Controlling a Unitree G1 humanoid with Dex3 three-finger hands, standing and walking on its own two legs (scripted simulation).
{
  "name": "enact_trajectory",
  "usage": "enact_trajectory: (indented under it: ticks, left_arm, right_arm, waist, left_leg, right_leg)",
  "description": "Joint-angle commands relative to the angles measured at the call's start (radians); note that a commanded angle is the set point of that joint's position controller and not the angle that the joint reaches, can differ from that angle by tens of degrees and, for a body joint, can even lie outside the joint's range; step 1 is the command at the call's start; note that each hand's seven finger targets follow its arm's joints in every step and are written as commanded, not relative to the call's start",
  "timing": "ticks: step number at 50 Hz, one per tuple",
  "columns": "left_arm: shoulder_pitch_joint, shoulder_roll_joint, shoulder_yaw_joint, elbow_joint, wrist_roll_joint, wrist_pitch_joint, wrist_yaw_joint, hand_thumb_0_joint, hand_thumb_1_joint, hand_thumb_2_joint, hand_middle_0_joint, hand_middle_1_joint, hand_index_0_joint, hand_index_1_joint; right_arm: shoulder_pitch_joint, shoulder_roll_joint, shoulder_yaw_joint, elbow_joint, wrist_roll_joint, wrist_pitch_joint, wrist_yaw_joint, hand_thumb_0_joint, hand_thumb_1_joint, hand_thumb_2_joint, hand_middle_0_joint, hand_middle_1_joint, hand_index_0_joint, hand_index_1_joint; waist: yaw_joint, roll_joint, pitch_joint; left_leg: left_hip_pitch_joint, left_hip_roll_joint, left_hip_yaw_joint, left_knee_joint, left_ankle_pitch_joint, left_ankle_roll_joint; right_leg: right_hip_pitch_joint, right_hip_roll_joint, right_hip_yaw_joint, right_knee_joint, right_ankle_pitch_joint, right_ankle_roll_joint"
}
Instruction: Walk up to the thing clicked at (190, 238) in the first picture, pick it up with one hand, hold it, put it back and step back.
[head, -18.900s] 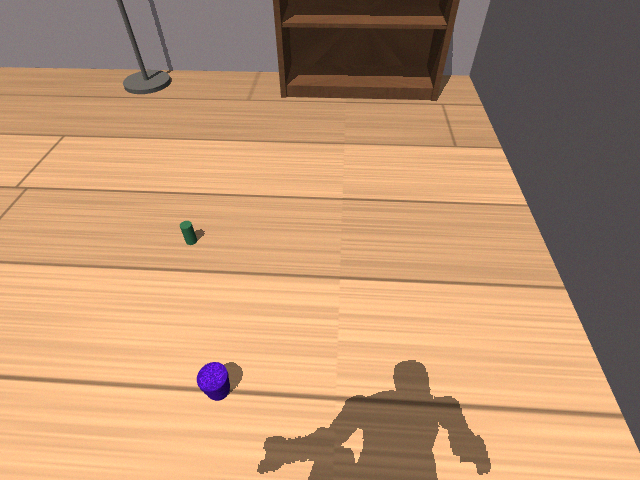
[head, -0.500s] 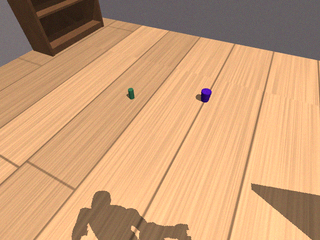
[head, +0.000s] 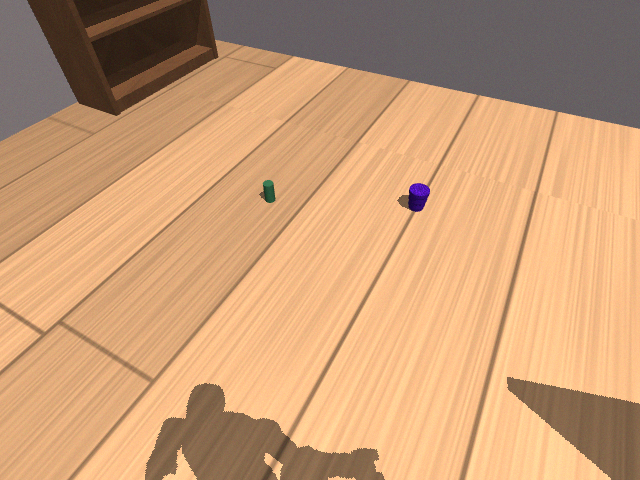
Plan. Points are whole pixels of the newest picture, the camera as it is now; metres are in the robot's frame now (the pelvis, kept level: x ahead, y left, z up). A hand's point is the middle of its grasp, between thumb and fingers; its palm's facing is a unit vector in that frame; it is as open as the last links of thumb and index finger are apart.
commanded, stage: stand
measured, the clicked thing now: (269, 191) +1.52 +0.26 -0.73
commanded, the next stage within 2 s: none
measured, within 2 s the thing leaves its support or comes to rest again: neither
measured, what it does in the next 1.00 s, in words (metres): stands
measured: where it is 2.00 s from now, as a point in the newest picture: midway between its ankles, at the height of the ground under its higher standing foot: outside the picture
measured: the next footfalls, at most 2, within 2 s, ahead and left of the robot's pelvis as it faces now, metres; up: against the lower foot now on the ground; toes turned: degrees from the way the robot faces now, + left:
none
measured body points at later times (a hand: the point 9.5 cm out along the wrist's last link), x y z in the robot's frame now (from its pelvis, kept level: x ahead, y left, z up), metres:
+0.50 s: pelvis +0.00 +0.00 +0.00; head +0.01 +0.00 +0.45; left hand +0.07 +0.30 -0.13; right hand +0.07 -0.30 -0.13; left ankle -0.01 +0.14 -0.75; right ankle +0.01 -0.13 -0.75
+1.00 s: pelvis +0.00 +0.01 +0.00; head +0.01 +0.01 +0.45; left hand +0.07 +0.31 -0.13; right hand +0.08 -0.29 -0.13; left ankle -0.01 +0.14 -0.75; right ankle +0.01 -0.13 -0.75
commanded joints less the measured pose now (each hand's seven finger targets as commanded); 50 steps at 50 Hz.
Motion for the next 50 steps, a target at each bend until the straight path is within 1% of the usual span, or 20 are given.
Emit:
enact_trajectory:
  ticks: [1, 2, 4, 8, 10, 14, 24, 26, 28, 30, 32, 38, 40, 42, 44, 46, 47, 48, 49, 50]
  left_arm:
    - [-0.035, 0.221, 0.040, -0.061, -0.003, -0.027, 0.018, 0.000, 0.900, 0.900, -0.200, -0.300, -0.200, -0.300]
    - [-0.038, 0.226, 0.042, -0.063, -0.003, -0.026, 0.019, 0.000, 0.900, 0.900, -0.200, -0.300, -0.200, -0.300]
    - [-0.042, 0.227, 0.042, -0.064, -0.002, -0.027, 0.019, 0.000, 0.900, 0.900, -0.200, -0.300, -0.200, -0.300]
    - [-0.041, 0.221, 0.042, -0.064, -0.004, -0.025, 0.017, 0.000, 0.900, 0.900, -0.200, -0.300, -0.200, -0.300]
    - [-0.035, 0.228, 0.043, -0.066, -0.003, -0.025, 0.016, 0.000, 0.900, 0.900, -0.200, -0.300, -0.200, -0.300]
    - [-0.041, 0.231, 0.041, -0.069, -0.001, -0.025, 0.017, 0.000, 0.900, 0.900, -0.200, -0.300, -0.200, -0.300]
    - [-0.025, 0.225, 0.034, -0.070, -0.001, -0.023, 0.016, 0.000, 0.900, 0.900, -0.200, -0.300, -0.200, -0.300]
    - [-0.030, 0.234, 0.036, -0.072, -0.001, -0.025, 0.017, 0.000, 0.900, 0.900, -0.200, -0.300, -0.200, -0.300]
    - [-0.024, 0.228, 0.034, -0.072, -0.003, -0.024, 0.017, 0.000, 0.900, 0.900, -0.200, -0.300, -0.200, -0.300]
    - [-0.025, 0.231, 0.035, -0.072, -0.003, -0.024, 0.017, 0.000, 0.900, 0.900, -0.200, -0.300, -0.200, -0.300]
    - [-0.023, 0.231, 0.035, -0.072, -0.003, -0.021, 0.016, 0.000, 0.900, 0.900, -0.200, -0.300, -0.200, -0.300]
    - [-0.010, 0.227, 0.031, -0.076, 0.000, -0.026, 0.017, 0.000, 0.900, 0.900, -0.200, -0.300, -0.200, -0.300]
    - [-0.017, 0.230, 0.032, -0.080, -0.002, -0.024, 0.017, 0.000, 0.900, 0.900, -0.200, -0.300, -0.200, -0.300]
    - [-0.008, 0.225, 0.031, -0.079, -0.003, -0.021, 0.016, 0.000, 0.900, 0.900, -0.200, -0.300, -0.200, -0.300]
    - [-0.013, 0.231, 0.034, -0.076, -0.002, -0.019, 0.016, 0.000, 0.900, 0.900, -0.200, -0.300, -0.200, -0.300]
    - [-0.012, 0.230, 0.033, -0.075, -0.002, -0.019, 0.016, 0.000, 0.900, 0.900, -0.200, -0.300, -0.200, -0.300]
    - [-0.008, 0.228, 0.033, -0.075, -0.003, -0.019, 0.015, 0.000, 0.900, 0.900, -0.200, -0.300, -0.200, -0.300]
    - [0.000, 0.228, 0.033, -0.077, 0.000, -0.020, 0.015, 0.000, 0.900, 0.900, -0.200, -0.300, -0.200, -0.300]
    - [-0.004, 0.226, 0.032, -0.075, -0.002, -0.021, 0.015, 0.000, 0.900, 0.900, -0.200, -0.300, -0.200, -0.300]
    - [-0.005, 0.228, 0.034, -0.076, -0.001, -0.020, 0.015, 0.000, 0.900, 0.900, -0.200, -0.300, -0.200, -0.300]
  right_arm:
    - [-0.043, -0.203, -0.036, -0.058, 0.000, -0.022, -0.010, 0.000, -0.900, -0.900, 0.200, 0.300, 0.200, 0.300]
    - [-0.039, -0.207, -0.036, -0.059, 0.000, -0.021, -0.011, 0.000, -0.900, -0.900, 0.200, 0.300, 0.200, 0.300]
    - [-0.032, -0.202, -0.036, -0.058, 0.000, -0.020, -0.009, 0.000, -0.900, -0.900, 0.200, 0.300, 0.200, 0.300]
    - [-0.036, -0.210, -0.036, -0.060, -0.001, -0.021, -0.010, 0.000, -0.900, -0.900, 0.200, 0.300, 0.200, 0.300]
    - [-0.030, -0.207, -0.036, -0.062, -0.001, -0.022, -0.011, 0.000, -0.900, -0.900, 0.200, 0.300, 0.200, 0.300]
    - [-0.018, -0.210, -0.036, -0.060, -0.002, -0.023, -0.011, 0.000, -0.900, -0.900, 0.200, 0.300, 0.200, 0.300]
    - [-0.014, -0.214, -0.036, -0.057, -0.001, -0.020, -0.010, 0.000, -0.900, -0.900, 0.200, 0.300, 0.200, 0.300]
    - [-0.009, -0.206, -0.034, -0.057, -0.002, -0.020, -0.009, 0.000, -0.900, -0.900, 0.200, 0.300, 0.200, 0.300]
    - [-0.008, -0.212, -0.034, -0.056, -0.003, -0.020, -0.009, 0.000, -0.900, -0.900, 0.200, 0.300, 0.200, 0.300]
    - [-0.008, -0.207, -0.034, -0.057, -0.003, -0.021, -0.008, 0.000, -0.900, -0.900, 0.200, 0.300, 0.200, 0.300]
    - [-0.009, -0.210, -0.034, -0.056, -0.003, -0.020, -0.009, 0.000, -0.900, -0.900, 0.200, 0.300, 0.200, 0.300]
    - [-0.008, -0.212, -0.036, -0.058, 0.001, -0.022, -0.010, 0.000, -0.900, -0.900, 0.200, 0.300, 0.200, 0.300]
    - [-0.008, -0.212, -0.035, -0.059, -0.001, -0.023, -0.011, 0.000, -0.900, -0.900, 0.200, 0.300, 0.200, 0.300]
    - [-0.014, -0.215, -0.033, -0.062, -0.002, -0.024, -0.011, 0.000, -0.900, -0.900, 0.200, 0.300, 0.200, 0.300]
    - [-0.010, -0.212, -0.034, -0.063, -0.002, -0.024, -0.012, 0.000, -0.900, -0.900, 0.200, 0.300, 0.200, 0.300]
    - [-0.007, -0.206, -0.032, -0.063, -0.002, -0.023, -0.011, 0.000, -0.900, -0.900, 0.200, 0.300, 0.200, 0.300]
    - [-0.007, -0.213, -0.033, -0.061, -0.001, -0.023, -0.012, 0.000, -0.900, -0.900, 0.200, 0.300, 0.200, 0.300]
    - [-0.015, -0.219, -0.036, -0.066, -0.002, -0.025, -0.011, 0.000, -0.900, -0.900, 0.200, 0.300, 0.200, 0.300]
    - [-0.011, -0.212, -0.033, -0.065, -0.001, -0.025, -0.011, 0.000, -0.900, -0.900, 0.200, 0.300, 0.200, 0.300]
    - [-0.005, -0.212, -0.033, -0.064, -0.001, -0.025, -0.011, 0.000, -0.900, -0.900, 0.200, 0.300, 0.200, 0.300]
  waist:
    - [0.002, -0.019, -0.073]
    - [0.000, -0.018, -0.076]
    - [-0.004, -0.026, -0.076]
    - [0.004, -0.001, -0.065]
    - [0.002, -0.009, -0.087]
    - [-0.002, -0.016, -0.079]
    - [0.002, -0.015, -0.066]
    - [-0.002, -0.024, -0.073]
    - [0.002, -0.010, -0.049]
    - [0.001, -0.017, -0.056]
    - [0.002, -0.002, -0.045]
    - [0.001, -0.014, -0.082]
    - [0.000, 0.000, -0.074]
    - [0.005, 0.023, -0.072]
    - [0.003, 0.003, -0.066]
    - [0.005, -0.014, -0.055]
    - [0.006, -0.002, -0.045]
    - [0.009, -0.001, -0.078]
    - [0.006, -0.002, -0.064]
    - [0.005, -0.004, -0.062]
  left_leg:
    - [0.052, 0.097, -0.077, -0.045, 0.104, 0.041]
    - [0.053, 0.094, -0.074, -0.045, 0.071, 0.043]
    - [0.059, 0.096, -0.078, -0.043, 0.094, 0.040]
    - [0.038, 0.094, -0.079, -0.052, 0.053, 0.044]
    - [0.069, 0.099, -0.081, -0.047, 0.096, 0.044]
    - [0.060, 0.098, -0.082, -0.043, 0.098, 0.042]
    - [0.042, 0.094, -0.087, -0.054, 0.047, 0.047]
    - [0.047, 0.095, -0.089, -0.044, 0.082, 0.046]
    - [0.025, 0.090, -0.090, -0.058, 0.034, 0.046]
    - [0.028, 0.088, -0.091, -0.052, 0.065, 0.044]
    - [0.017, 0.086, -0.093, -0.063, 0.005, 0.044]
    - [0.069, 0.096, -0.094, -0.034, 0.141, 0.047]
    - [0.049, 0.091, -0.088, -0.044, 0.104, 0.046]
    - [0.047, 0.094, -0.092, -0.052, 0.110, 0.047]
    - [0.040, 0.094, -0.094, -0.062, 0.072, 0.049]
    - [0.029, 0.091, -0.096, -0.062, 0.092, 0.046]
    - [0.023, 0.089, -0.096, -0.065, 0.061, 0.047]
    - [0.058, 0.096, -0.094, -0.055, 0.102, 0.050]
    - [0.037, 0.092, -0.098, -0.058, 0.113, 0.048]
    - [0.035, 0.090, -0.095, -0.060, 0.083, 0.048]
  right_leg:
    - [-0.021, -0.117, 0.057, -0.055, 0.199, -0.030]
    - [-0.022, -0.120, 0.063, -0.062, 0.183, -0.031]
    - [-0.024, -0.118, 0.056, -0.056, 0.189, -0.031]
    - [-0.018, -0.120, 0.061, -0.063, 0.153, -0.031]
    - [-0.026, -0.119, 0.057, -0.054, 0.181, -0.036]
    - [-0.020, -0.123, 0.056, -0.055, 0.187, -0.035]
    - [-0.031, -0.118, 0.052, -0.068, 0.125, -0.032]
    - [-0.016, -0.124, 0.051, -0.058, 0.155, -0.034]
    - [-0.025, -0.122, 0.055, -0.073, 0.110, -0.030]
    - [-0.023, -0.119, 0.050, -0.067, 0.126, -0.031]
    - [-0.032, -0.117, 0.053, -0.076, 0.072, -0.032]
    - [-0.017, -0.124, 0.042, -0.053, 0.201, -0.032]
    - [-0.010, -0.123, 0.044, -0.056, 0.177, -0.032]
    - [-0.009, -0.123, 0.042, -0.053, 0.176, -0.031]
    - [-0.010, -0.121, 0.041, -0.053, 0.140, -0.032]
    - [-0.011, -0.121, 0.037, -0.052, 0.145, -0.031]
    - [-0.016, -0.122, 0.044, -0.060, 0.126, -0.031]
    - [-0.009, -0.124, 0.040, -0.053, 0.158, -0.032]
    - [-0.003, -0.122, 0.037, -0.052, 0.161, -0.029]
    - [-0.006, -0.124, 0.040, -0.058, 0.145, -0.029]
